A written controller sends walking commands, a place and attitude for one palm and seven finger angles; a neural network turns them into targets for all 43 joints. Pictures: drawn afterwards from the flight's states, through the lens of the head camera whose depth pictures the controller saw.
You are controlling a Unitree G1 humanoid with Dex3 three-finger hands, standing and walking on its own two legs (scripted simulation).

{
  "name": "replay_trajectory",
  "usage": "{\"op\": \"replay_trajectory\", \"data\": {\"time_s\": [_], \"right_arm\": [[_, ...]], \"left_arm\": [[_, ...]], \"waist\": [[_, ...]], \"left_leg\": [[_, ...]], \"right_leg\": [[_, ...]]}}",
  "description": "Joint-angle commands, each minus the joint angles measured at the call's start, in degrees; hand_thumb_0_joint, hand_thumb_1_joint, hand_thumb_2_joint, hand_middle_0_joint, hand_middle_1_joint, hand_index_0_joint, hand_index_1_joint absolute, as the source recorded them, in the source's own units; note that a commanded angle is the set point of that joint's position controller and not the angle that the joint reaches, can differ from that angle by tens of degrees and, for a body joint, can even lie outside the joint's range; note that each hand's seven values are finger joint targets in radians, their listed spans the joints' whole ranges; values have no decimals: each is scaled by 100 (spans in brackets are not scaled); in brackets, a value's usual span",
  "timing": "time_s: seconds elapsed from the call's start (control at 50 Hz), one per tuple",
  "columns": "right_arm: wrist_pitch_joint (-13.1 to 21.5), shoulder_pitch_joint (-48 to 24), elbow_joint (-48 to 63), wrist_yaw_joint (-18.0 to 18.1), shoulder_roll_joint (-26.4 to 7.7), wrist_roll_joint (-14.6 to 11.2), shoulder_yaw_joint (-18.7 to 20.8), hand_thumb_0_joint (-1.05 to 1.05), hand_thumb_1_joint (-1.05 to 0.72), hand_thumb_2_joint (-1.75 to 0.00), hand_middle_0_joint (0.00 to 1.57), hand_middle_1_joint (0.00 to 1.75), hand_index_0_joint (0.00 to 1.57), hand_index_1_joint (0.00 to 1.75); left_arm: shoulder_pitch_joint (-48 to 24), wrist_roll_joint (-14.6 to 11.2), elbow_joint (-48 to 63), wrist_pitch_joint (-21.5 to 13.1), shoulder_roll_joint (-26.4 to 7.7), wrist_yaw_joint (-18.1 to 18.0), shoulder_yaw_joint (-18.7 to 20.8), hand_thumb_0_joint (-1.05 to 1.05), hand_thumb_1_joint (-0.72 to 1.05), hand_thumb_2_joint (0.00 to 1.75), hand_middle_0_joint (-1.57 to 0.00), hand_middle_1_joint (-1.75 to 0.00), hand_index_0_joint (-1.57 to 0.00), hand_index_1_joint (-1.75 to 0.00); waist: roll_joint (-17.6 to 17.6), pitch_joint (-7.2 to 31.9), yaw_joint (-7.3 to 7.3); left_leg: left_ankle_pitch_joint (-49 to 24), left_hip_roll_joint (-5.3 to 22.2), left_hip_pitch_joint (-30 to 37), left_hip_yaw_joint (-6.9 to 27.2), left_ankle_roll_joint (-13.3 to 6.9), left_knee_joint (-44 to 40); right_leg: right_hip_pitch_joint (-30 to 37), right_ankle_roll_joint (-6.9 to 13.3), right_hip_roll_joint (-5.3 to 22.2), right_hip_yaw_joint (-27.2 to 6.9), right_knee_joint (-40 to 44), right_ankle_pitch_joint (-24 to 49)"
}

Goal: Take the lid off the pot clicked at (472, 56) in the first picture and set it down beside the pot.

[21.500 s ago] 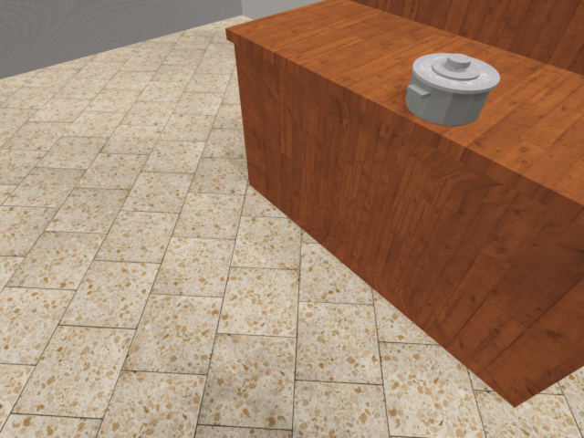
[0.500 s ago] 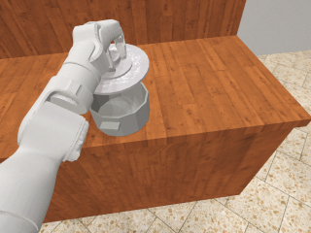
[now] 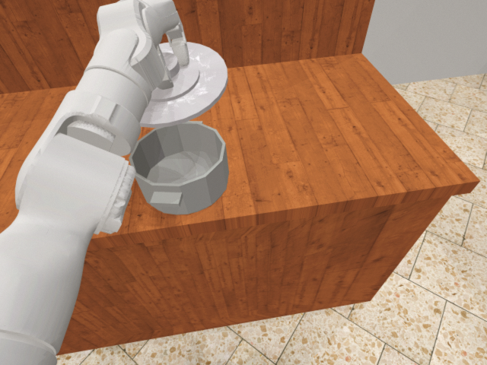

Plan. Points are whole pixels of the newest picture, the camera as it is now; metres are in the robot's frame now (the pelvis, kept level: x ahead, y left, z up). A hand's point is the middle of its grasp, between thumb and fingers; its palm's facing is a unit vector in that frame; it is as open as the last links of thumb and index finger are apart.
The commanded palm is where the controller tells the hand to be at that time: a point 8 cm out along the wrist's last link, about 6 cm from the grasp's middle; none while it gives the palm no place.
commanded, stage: lift the lid straight up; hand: left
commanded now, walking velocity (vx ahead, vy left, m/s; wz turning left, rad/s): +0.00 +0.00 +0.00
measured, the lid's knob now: (162, 66) +0.51 +0.11 +0.26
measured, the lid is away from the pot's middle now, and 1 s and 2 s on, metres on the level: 0.02 0.08 0.20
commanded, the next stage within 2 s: move the lid sideways beside the pot in 0.22 s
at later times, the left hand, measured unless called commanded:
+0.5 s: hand (141, 59) +0.48 +0.13 +0.28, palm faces -0.18 -0.10 -0.98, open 7.8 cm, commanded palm +0.46 +0.14 +0.34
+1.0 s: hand (94, 68) +0.47 +0.19 +0.28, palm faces -0.19 -0.11 -0.98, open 7.8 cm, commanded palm +0.45 +0.20 +0.34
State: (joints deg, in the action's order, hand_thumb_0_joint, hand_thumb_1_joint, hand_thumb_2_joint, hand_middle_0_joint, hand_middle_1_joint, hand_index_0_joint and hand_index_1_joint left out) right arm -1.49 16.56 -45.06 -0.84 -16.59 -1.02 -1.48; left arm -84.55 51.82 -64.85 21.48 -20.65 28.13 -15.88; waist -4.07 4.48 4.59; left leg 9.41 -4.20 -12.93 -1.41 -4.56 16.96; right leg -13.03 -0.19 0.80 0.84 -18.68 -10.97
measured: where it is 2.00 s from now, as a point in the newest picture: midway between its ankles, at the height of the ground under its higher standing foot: outside the picture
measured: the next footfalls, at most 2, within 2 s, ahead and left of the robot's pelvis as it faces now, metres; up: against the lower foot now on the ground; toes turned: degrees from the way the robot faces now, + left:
none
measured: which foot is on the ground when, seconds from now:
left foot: down 0.00-1.00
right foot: down 0.00-1.00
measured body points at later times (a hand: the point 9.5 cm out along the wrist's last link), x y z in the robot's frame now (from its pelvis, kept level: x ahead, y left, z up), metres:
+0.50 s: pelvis +0.01 +0.00 +0.00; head +0.02 -0.02 +0.45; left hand +0.49 +0.13 +0.34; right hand +0.10 -0.26 -0.13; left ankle -0.01 +0.07 -0.75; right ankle -0.02 -0.12 -0.75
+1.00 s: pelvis +0.00 +0.01 +0.00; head +0.01 -0.01 +0.45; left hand +0.47 +0.20 +0.33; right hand +0.09 -0.25 -0.13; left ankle -0.01 +0.07 -0.75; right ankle -0.02 -0.12 -0.75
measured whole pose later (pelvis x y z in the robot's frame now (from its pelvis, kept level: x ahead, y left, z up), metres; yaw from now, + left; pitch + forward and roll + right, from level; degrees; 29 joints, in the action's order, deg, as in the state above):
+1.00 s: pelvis +0.00 +0.01 +0.00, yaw +1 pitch +5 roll +0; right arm -5.6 14.3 -41.6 -0.4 -16.5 -1.7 -1.6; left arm -78.8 54.2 -56.9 19.1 -30.2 32.0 -15.6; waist -2.8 4.0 3.9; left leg 9.8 -4.6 -13.2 -0.6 -4.9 18.3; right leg -12.3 -0.6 1.1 1.5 -18.4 -10.8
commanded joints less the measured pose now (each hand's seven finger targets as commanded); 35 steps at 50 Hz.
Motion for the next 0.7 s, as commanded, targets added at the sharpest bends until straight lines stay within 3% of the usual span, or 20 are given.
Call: {"op": "replay_trajectory", "data": {"time_s": [0.0,0.08,0.12,0.18,0.22,0.26,0.3,0.32,0.36,0.4,0.42,0.48,0.58,0.6,0.62,0.64,0.68], "right_arm": [[236,-80,575,65,-734,-3,247,0,-90,-90,20,30,20,30],[162,-37,568,81,-827,28,246,0,-90,-90,20,30,20,30],[96,-72,615,77,-798,-2,233,0,-90,-90,20,30,20,30],[110,-143,685,22,-753,-12,265,0,-90,-90,20,30,20,30],[134,-190,752,-1,-737,-12,276,0,-90,-90,20,30,20,30],[136,-183,732,4,-725,-27,281,0,-90,-90,20,30,20,30],[136,-157,685,21,-741,-8,269,0,-90,-90,20,30,20,30],[85,-155,688,49,-772,-1,253,0,-90,-90,20,30,20,30],[78,-205,740,80,-764,9,236,0,-90,-90,20,30,20,30],[41,-211,725,85,-748,16,233,0,-90,-90,20,30,20,30],[16,-219,766,87,-756,18,238,0,-90,-90,20,30,20,30],[-58,-274,812,58,-746,-4,250,0,-90,-90,20,30,20,30],[-113,-376,935,55,-793,-6,271,0,-90,-90,20,30,20,30],[-128,-360,912,79,-773,-3,268,0,-90,-90,20,30,20,30],[-164,-376,882,105,-763,-30,246,0,-90,-90,20,30,20,30],[-192,-326,849,113,-768,-46,238,0,-90,-90,20,30,20,30],[-205,-404,882,105,-790,-61,243,0,-90,-90,20,30,20,30]], "left_arm": [[-3984,251,1397,-35,-1388,-286,200,0,56,100,-77,-109,-86,-111],[-3480,305,958,94,-1731,-210,424,0,56,100,-77,-109,-86,-111],[-3376,314,987,125,-1609,-182,343,0,56,100,-77,-109,-86,-111],[-3537,216,1439,89,-1153,-110,51,0,56,100,-77,-109,-86,-111],[-3582,206,1771,55,-1173,-75,50,0,56,100,-77,-109,-86,-111],[-3569,197,1738,77,-1124,-45,12,0,56,100,-77,-109,-86,-111],[-3657,181,1689,86,-1263,-34,109,0,56,100,-77,-109,-86,-111],[-3388,433,1583,28,-1626,-79,242,0,56,100,-77,-109,-86,-111],[-3521,497,1834,-74,-1872,-153,389,0,56,100,-77,-109,-86,-111],[-3406,514,1623,-91,-1840,-169,382,0,56,100,-77,-109,-86,-111],[-3283,502,1705,-105,-2044,-182,539,0,56,100,-77,-109,-86,-111],[-3106,468,1698,-63,-1752,-123,321,0,56,100,-77,-109,-86,-111],[-3076,357,2133,-38,-1851,-6,326,0,56,100,-77,-109,-86,-111],[-3056,422,2017,-41,-2032,26,435,0,56,100,-77,-109,-86,-111],[-3057,430,1746,-19,-1864,59,283,0,56,100,-77,-109,-86,-111],[-2950,420,1579,6,-1930,77,322,0,56,100,-77,-109,-86,-111],[-3226,366,1966,-56,-1783,104,161,0,56,100,-77,-109,-86,-111]], "waist": [[671,2282,44],[910,2180,-42],[864,2116,-16],[632,2285,-1],[515,2450,-11],[538,2285,39],[652,2131,47],[784,2010,-4],[716,2242,-64],[684,2188,-48],[774,2325,-125],[688,2340,-113],[548,2385,-88],[787,2358,-61],[793,2075,7],[964,1848,14],[659,1879,23]], "left_leg": [[-2167,76,1344,440,8,159],[-1987,7,911,310,-36,128],[-2053,17,894,248,-55,148],[-2676,47,1310,342,-32,279],[-2935,75,1553,391,-19,357],[-2737,57,1555,399,-25,353],[-2551,41,1458,400,-36,305],[-2318,30,1219,353,-47,294],[-2348,16,1179,350,-27,261],[-2398,52,1152,333,-12,267],[-2482,44,1116,318,-8,270],[-2796,79,1191,330,19,309],[-3064,64,1412,370,24,398],[-2874,54,1333,342,-26,401],[-2630,54,1206,318,-34,362],[-2328,43,1068,326,-42,305],[-2319,45,1194,370,7,265]], "right_leg": [[410,249,-318,-126,74,1480],[729,257,-262,-147,75,1700],[735,234,-254,-152,44,1799],[541,236,-260,-126,37,1940],[477,218,-284,-130,-1,1965],[366,207,-303,-117,46,1828],[345,222,-314,-91,68,1754],[440,230,-312,-114,75,1680],[672,255,-278,-130,7,1777],[629,262,-274,-124,-18,1764],[813,255,-265,-135,-40,1863],[758,256,-242,-117,-43,1981],[660,244,-258,-94,-18,2051],[712,215,-265,-119,-18,2021],[565,215,-251,-94,11,1894],[534,212,-263,-63,44,1745],[419,247,-258,-48,71,1625]]}}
